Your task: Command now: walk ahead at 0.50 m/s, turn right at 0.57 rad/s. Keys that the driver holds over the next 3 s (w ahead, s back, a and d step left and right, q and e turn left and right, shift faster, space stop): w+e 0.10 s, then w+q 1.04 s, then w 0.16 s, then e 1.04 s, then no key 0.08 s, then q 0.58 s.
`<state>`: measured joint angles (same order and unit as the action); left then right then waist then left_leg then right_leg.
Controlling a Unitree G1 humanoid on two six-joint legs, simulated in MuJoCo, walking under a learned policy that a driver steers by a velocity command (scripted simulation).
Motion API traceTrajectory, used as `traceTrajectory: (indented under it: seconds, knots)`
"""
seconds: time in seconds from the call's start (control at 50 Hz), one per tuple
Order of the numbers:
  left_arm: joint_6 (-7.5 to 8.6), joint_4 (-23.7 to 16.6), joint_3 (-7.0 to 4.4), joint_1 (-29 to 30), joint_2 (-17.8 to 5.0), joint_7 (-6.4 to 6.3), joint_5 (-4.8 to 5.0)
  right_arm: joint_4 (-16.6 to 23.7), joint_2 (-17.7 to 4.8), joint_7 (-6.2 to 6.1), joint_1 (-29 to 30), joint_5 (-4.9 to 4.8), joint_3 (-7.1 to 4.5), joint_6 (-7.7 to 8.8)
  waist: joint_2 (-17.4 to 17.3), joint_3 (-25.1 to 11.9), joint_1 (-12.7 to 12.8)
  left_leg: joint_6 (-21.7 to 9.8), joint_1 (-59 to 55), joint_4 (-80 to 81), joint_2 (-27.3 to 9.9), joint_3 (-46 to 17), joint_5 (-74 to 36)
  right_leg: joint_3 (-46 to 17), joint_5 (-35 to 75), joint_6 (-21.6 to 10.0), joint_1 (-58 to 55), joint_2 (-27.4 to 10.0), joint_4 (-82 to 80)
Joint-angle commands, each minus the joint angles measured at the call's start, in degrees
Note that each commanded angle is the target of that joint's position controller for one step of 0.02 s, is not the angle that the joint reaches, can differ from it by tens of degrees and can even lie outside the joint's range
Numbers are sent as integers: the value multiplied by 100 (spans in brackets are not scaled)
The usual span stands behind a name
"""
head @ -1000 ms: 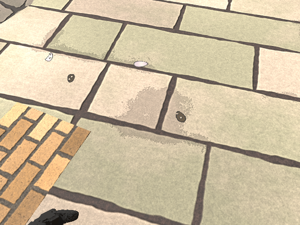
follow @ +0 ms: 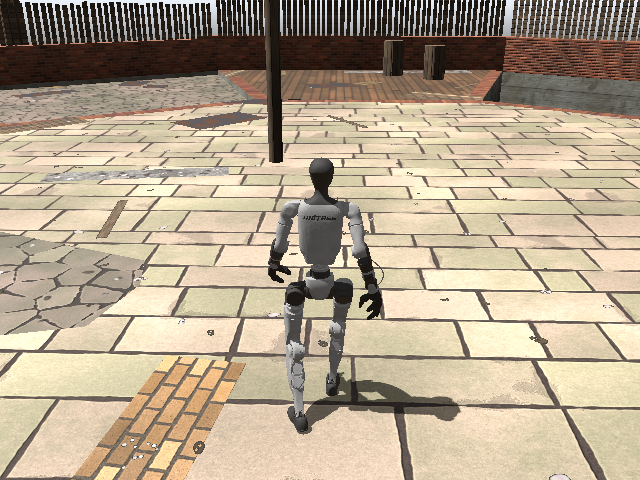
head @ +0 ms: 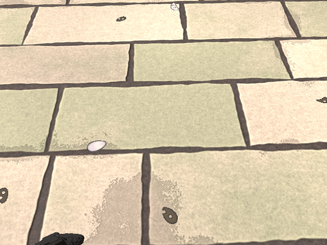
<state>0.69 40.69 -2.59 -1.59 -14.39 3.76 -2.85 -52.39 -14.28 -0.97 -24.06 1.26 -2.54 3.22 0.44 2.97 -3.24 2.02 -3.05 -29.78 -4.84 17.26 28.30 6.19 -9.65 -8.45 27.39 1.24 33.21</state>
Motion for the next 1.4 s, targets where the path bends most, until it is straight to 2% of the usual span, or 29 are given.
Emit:
traceTrajectory:
  seconds: [0.02, 0.04, 0.06, 0.1, 0.14, 0.18, 0.34, 0.44, 0.5, 0.54, 0.56, 0.58, 0.6, 0.62, 0.66, 0.68, 0.7, 0.76, 0.96, 1.02, 1.06, 1.08, 1.1, 1.12, 1.14, 1.16, 1.18, 1.28, 1.4]
  knots:
    - [43, 206, -552, -1966, -1772, -240, 11, 863, -271, 103, -196, -7, -47, 32, 1468, -1830, 668, -104, 3984, -4777, 231, -506, 369, -3882, -959, -1320, -4719, -1973, -918]
    - [-36, 118, -565, -2296, -1714, -284, 179, 1023, -829, 116, 588, 32, -151, 94, 573, -2063, 1142, -104, 4595, -5282, 461, -1729, 215, -4943, -786, -1474, -4695, -2131, -1644]
    - [-52, 249, -514, -1996, -1530, -335, 202, 1148, -784, 138, 970, -46, -133, 156, 319, -1182, 955, -187, 4907, -5080, 97, -1886, -474, -3881, -246, -1303, -4105, -1972, -1671]
    - [20, 247, -367, -1467, -1001, -362, 247, 1006, -707, 107, 837, 10, -102, 181, -101, -379, 445, -185, 4152, -4065, -229, -1879, -985, -2782, 1179, -870, -2597, -1374, -1781]
    - [149, 232, -228, -1270, -662, -339, 262, 798, -569, 139, 299, 134, -64, -38, 28, -474, 127, -128, 3397, -3713, -295, -1825, -1029, -2132, 2119, -750, -1979, -1169, -1944]
    - [287, 412, -207, -1476, -655, -307, 271, 739, -454, 203, 304, 133, -47, -153, 52, -438, 99, -95, 3370, -3359, -284, -1696, -1251, -1771, 2271, -717, -1865, -1055, -2178]
    - [425, 786, -141, -2103, -699, -336, 199, 1008, -395, 307, 1702, -26, -37, -173, 190, 116, 580, -315, 4312, -1745, -36, -1781, -2871, -898, 2183, -47, -2682, -999, -2639]
    - [435, 1048, -55, -2355, -616, -472, 150, 1221, -305, 375, 2329, 28, 30, -125, 176, 355, 730, -538, 4291, -778, 271, -1427, -2833, -436, 3003, 67, -3391, -1213, -2540]
    - [423, 1142, -52, -2253, -787, -562, 116, 1182, -351, 348, 2041, 34, 10, -123, 379, 65, 497, -836, 3486, -455, 710, -990, -2100, -132, 5453, 232, -3704, -1289, -1648]
    - [353, 1152, -91, -2164, -977, -610, 73, 911, -566, 298, 1062, 54, -90, -96, 535, -513, 59, -1118, 2455, -266, 1049, -902, -1588, -8, 6546, 287, -3712, -1331, -123]
    - [328, 1085, -99, -2013, -1051, -610, 109, 662, -739, 264, 184, 118, -185, -46, 438, -941, -393, -1351, 1226, 192, 984, -1201, -1815, 128, 5730, 333, -3046, -1258, 1130]
    - [379, 832, -33, -1920, -881, -589, 147, 524, -1275, 181, -645, 182, -360, -57, -229, -1565, -705, -1822, -186, 303, -244, -2769, -1614, 326, 3279, 409, -1765, -888, 3082]
    - [444, 546, 6, -2170, -505, -456, 247, 619, -1658, 162, -272, 66, -463, -122, -1630, -1927, -129, -2862, -1588, 947, -1632, -6064, -2246, -157, -2005, 701, 752, 521, 5050]
    - [477, 538, -18, -1716, -794, -431, 86, 585, -1445, 200, -50, -159, -460, -144, -383, -1538, -244, -2748, -1295, 1104, -1403, -5600, -2152, -1093, -1595, 594, 1347, 36, 5148]
    - [577, 381, 9, -1382, -732, -382, 175, 607, -886, 174, 462, -102, -312, -159, 254, -351, 130, -2256, 295, 1466, -1007, -4366, -2745, -1001, -929, 643, 1157, -432, 4205]
    - [471, 362, 6, -1274, -678, -381, 86, 611, -715, 157, 662, -117, -251, -141, 413, -120, 310, -1917, 846, 1597, -582, -3886, -2928, -983, -851, 702, 849, -561, 3850]
    - [343, 367, 47, -1576, -587, -354, 27, 632, -781, 135, 724, -121, -247, -104, 23, -177, 476, -1982, 1155, 1676, -532, -3678, -3307, -934, -869, 816, 548, -591, 3607]
    - [157, 263, 73, -1406, -505, -329, -13, 561, -936, 151, 568, -133, -292, 16, -71, -160, 509, -1946, 1531, 1824, -187, -3308, -3570, -731, -674, 1066, 474, -642, 2887]
    - [228, -482, 150, 540, -521, -260, 109, 477, -1087, 81, -314, -60, -371, -55, -425, -116, -235, -1456, 451, 1295, -56, -3642, -4178, -656, 767, 1113, 892, -296, 388]
    - [304, -439, 96, 125, -733, -285, 135, 621, -1224, 18, 29, -18, -408, -47, -521, -193, 89, -1222, 535, 882, -178, -3916, -4443, -799, 327, 909, -72, -142, -237]
    - [401, -85, -31, -1119, -1009, -393, 115, 692, -1262, 80, 322, -60, -403, 12, -265, -754, 719, -966, 995, -454, 215, -3707, -4954, -774, 191, 658, -1897, -45, -754]
    - [452, -22, -134, -1978, -1395, -495, -4, 823, -924, 140, 289, -137, -301, 68, 299, -1532, 1043, -817, 1621, -1915, 579, -3306, -3835, -1820, -821, 373, -3215, -1120, -971]
    - [367, -63, -268, -2088, -1892, -531, -83, 1003, -385, 132, -396, -308, -184, 53, 1666, -2224, 707, -614, 3367, -3473, 1479, -2551, 74, -4369, -1454, -307, -4593, -2680, -1489]
    - [279, -76, -242, -1785, -1496, -503, 13, 856, -880, 74, -317, -78, -216, -32, 1016, -1774, 568, -672, 3977, -4084, 973, -2455, 193, -4935, -2186, -380, -4044, -2656, -1689]
    - [266, -152, -129, -1445, -1002, -486, 57, 827, -983, 106, 66, -12, -256, -73, 331, -976, 539, -659, 4000, -4131, 716, -2421, -359, -4043, -2116, -260, -3239, -2395, -1791]
    - [282, -105, -59, -1248, -737, -453, 63, 858, -872, 162, 302, 9, -229, -81, 101, -558, 474, -617, 3864, -3908, 547, -2349, -731, -3273, -1343, -167, -2665, -2076, -1918]
    - [317, -27, -31, -1264, -653, -447, 68, 869, -766, 216, 388, 54, -214, -112, 329, -368, 421, -582, 3730, -3708, 424, -2313, -858, -2666, -669, -69, -2332, -1819, -2014]
    - [564, 356, -64, -1631, -698, -328, 170, 957, -534, 354, 622, 104, -128, -237, 589, -269, 278, -446, 3713, -3150, 416, -2301, -1251, -1567, 877, -183, -2037, -1548, -2337]
    - [487, 767, -49, -1936, -708, -266, 258, 1188, -177, 349, 1710, 97, 123, -118, 612, -191, 418, -203, 2863, -942, 474, -1447, -2229, -637, 3694, -58, -1788, -1033, -1926]
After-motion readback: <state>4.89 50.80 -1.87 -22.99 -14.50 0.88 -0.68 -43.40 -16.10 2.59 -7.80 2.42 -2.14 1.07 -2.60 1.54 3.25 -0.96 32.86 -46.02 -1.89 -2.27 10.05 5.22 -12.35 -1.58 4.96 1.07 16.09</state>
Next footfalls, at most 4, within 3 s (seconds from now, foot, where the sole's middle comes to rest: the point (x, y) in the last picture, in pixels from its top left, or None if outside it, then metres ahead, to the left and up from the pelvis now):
0.56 left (149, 241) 0.46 0.07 -0.75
1.08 right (170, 165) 0.80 -0.04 -0.75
1.52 left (109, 151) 0.89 0.24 -0.75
1.94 right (157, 148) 0.89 0.02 -0.75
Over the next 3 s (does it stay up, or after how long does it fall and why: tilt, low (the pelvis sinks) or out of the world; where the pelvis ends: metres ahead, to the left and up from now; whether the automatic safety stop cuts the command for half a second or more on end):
stays up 0.79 0.10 0.03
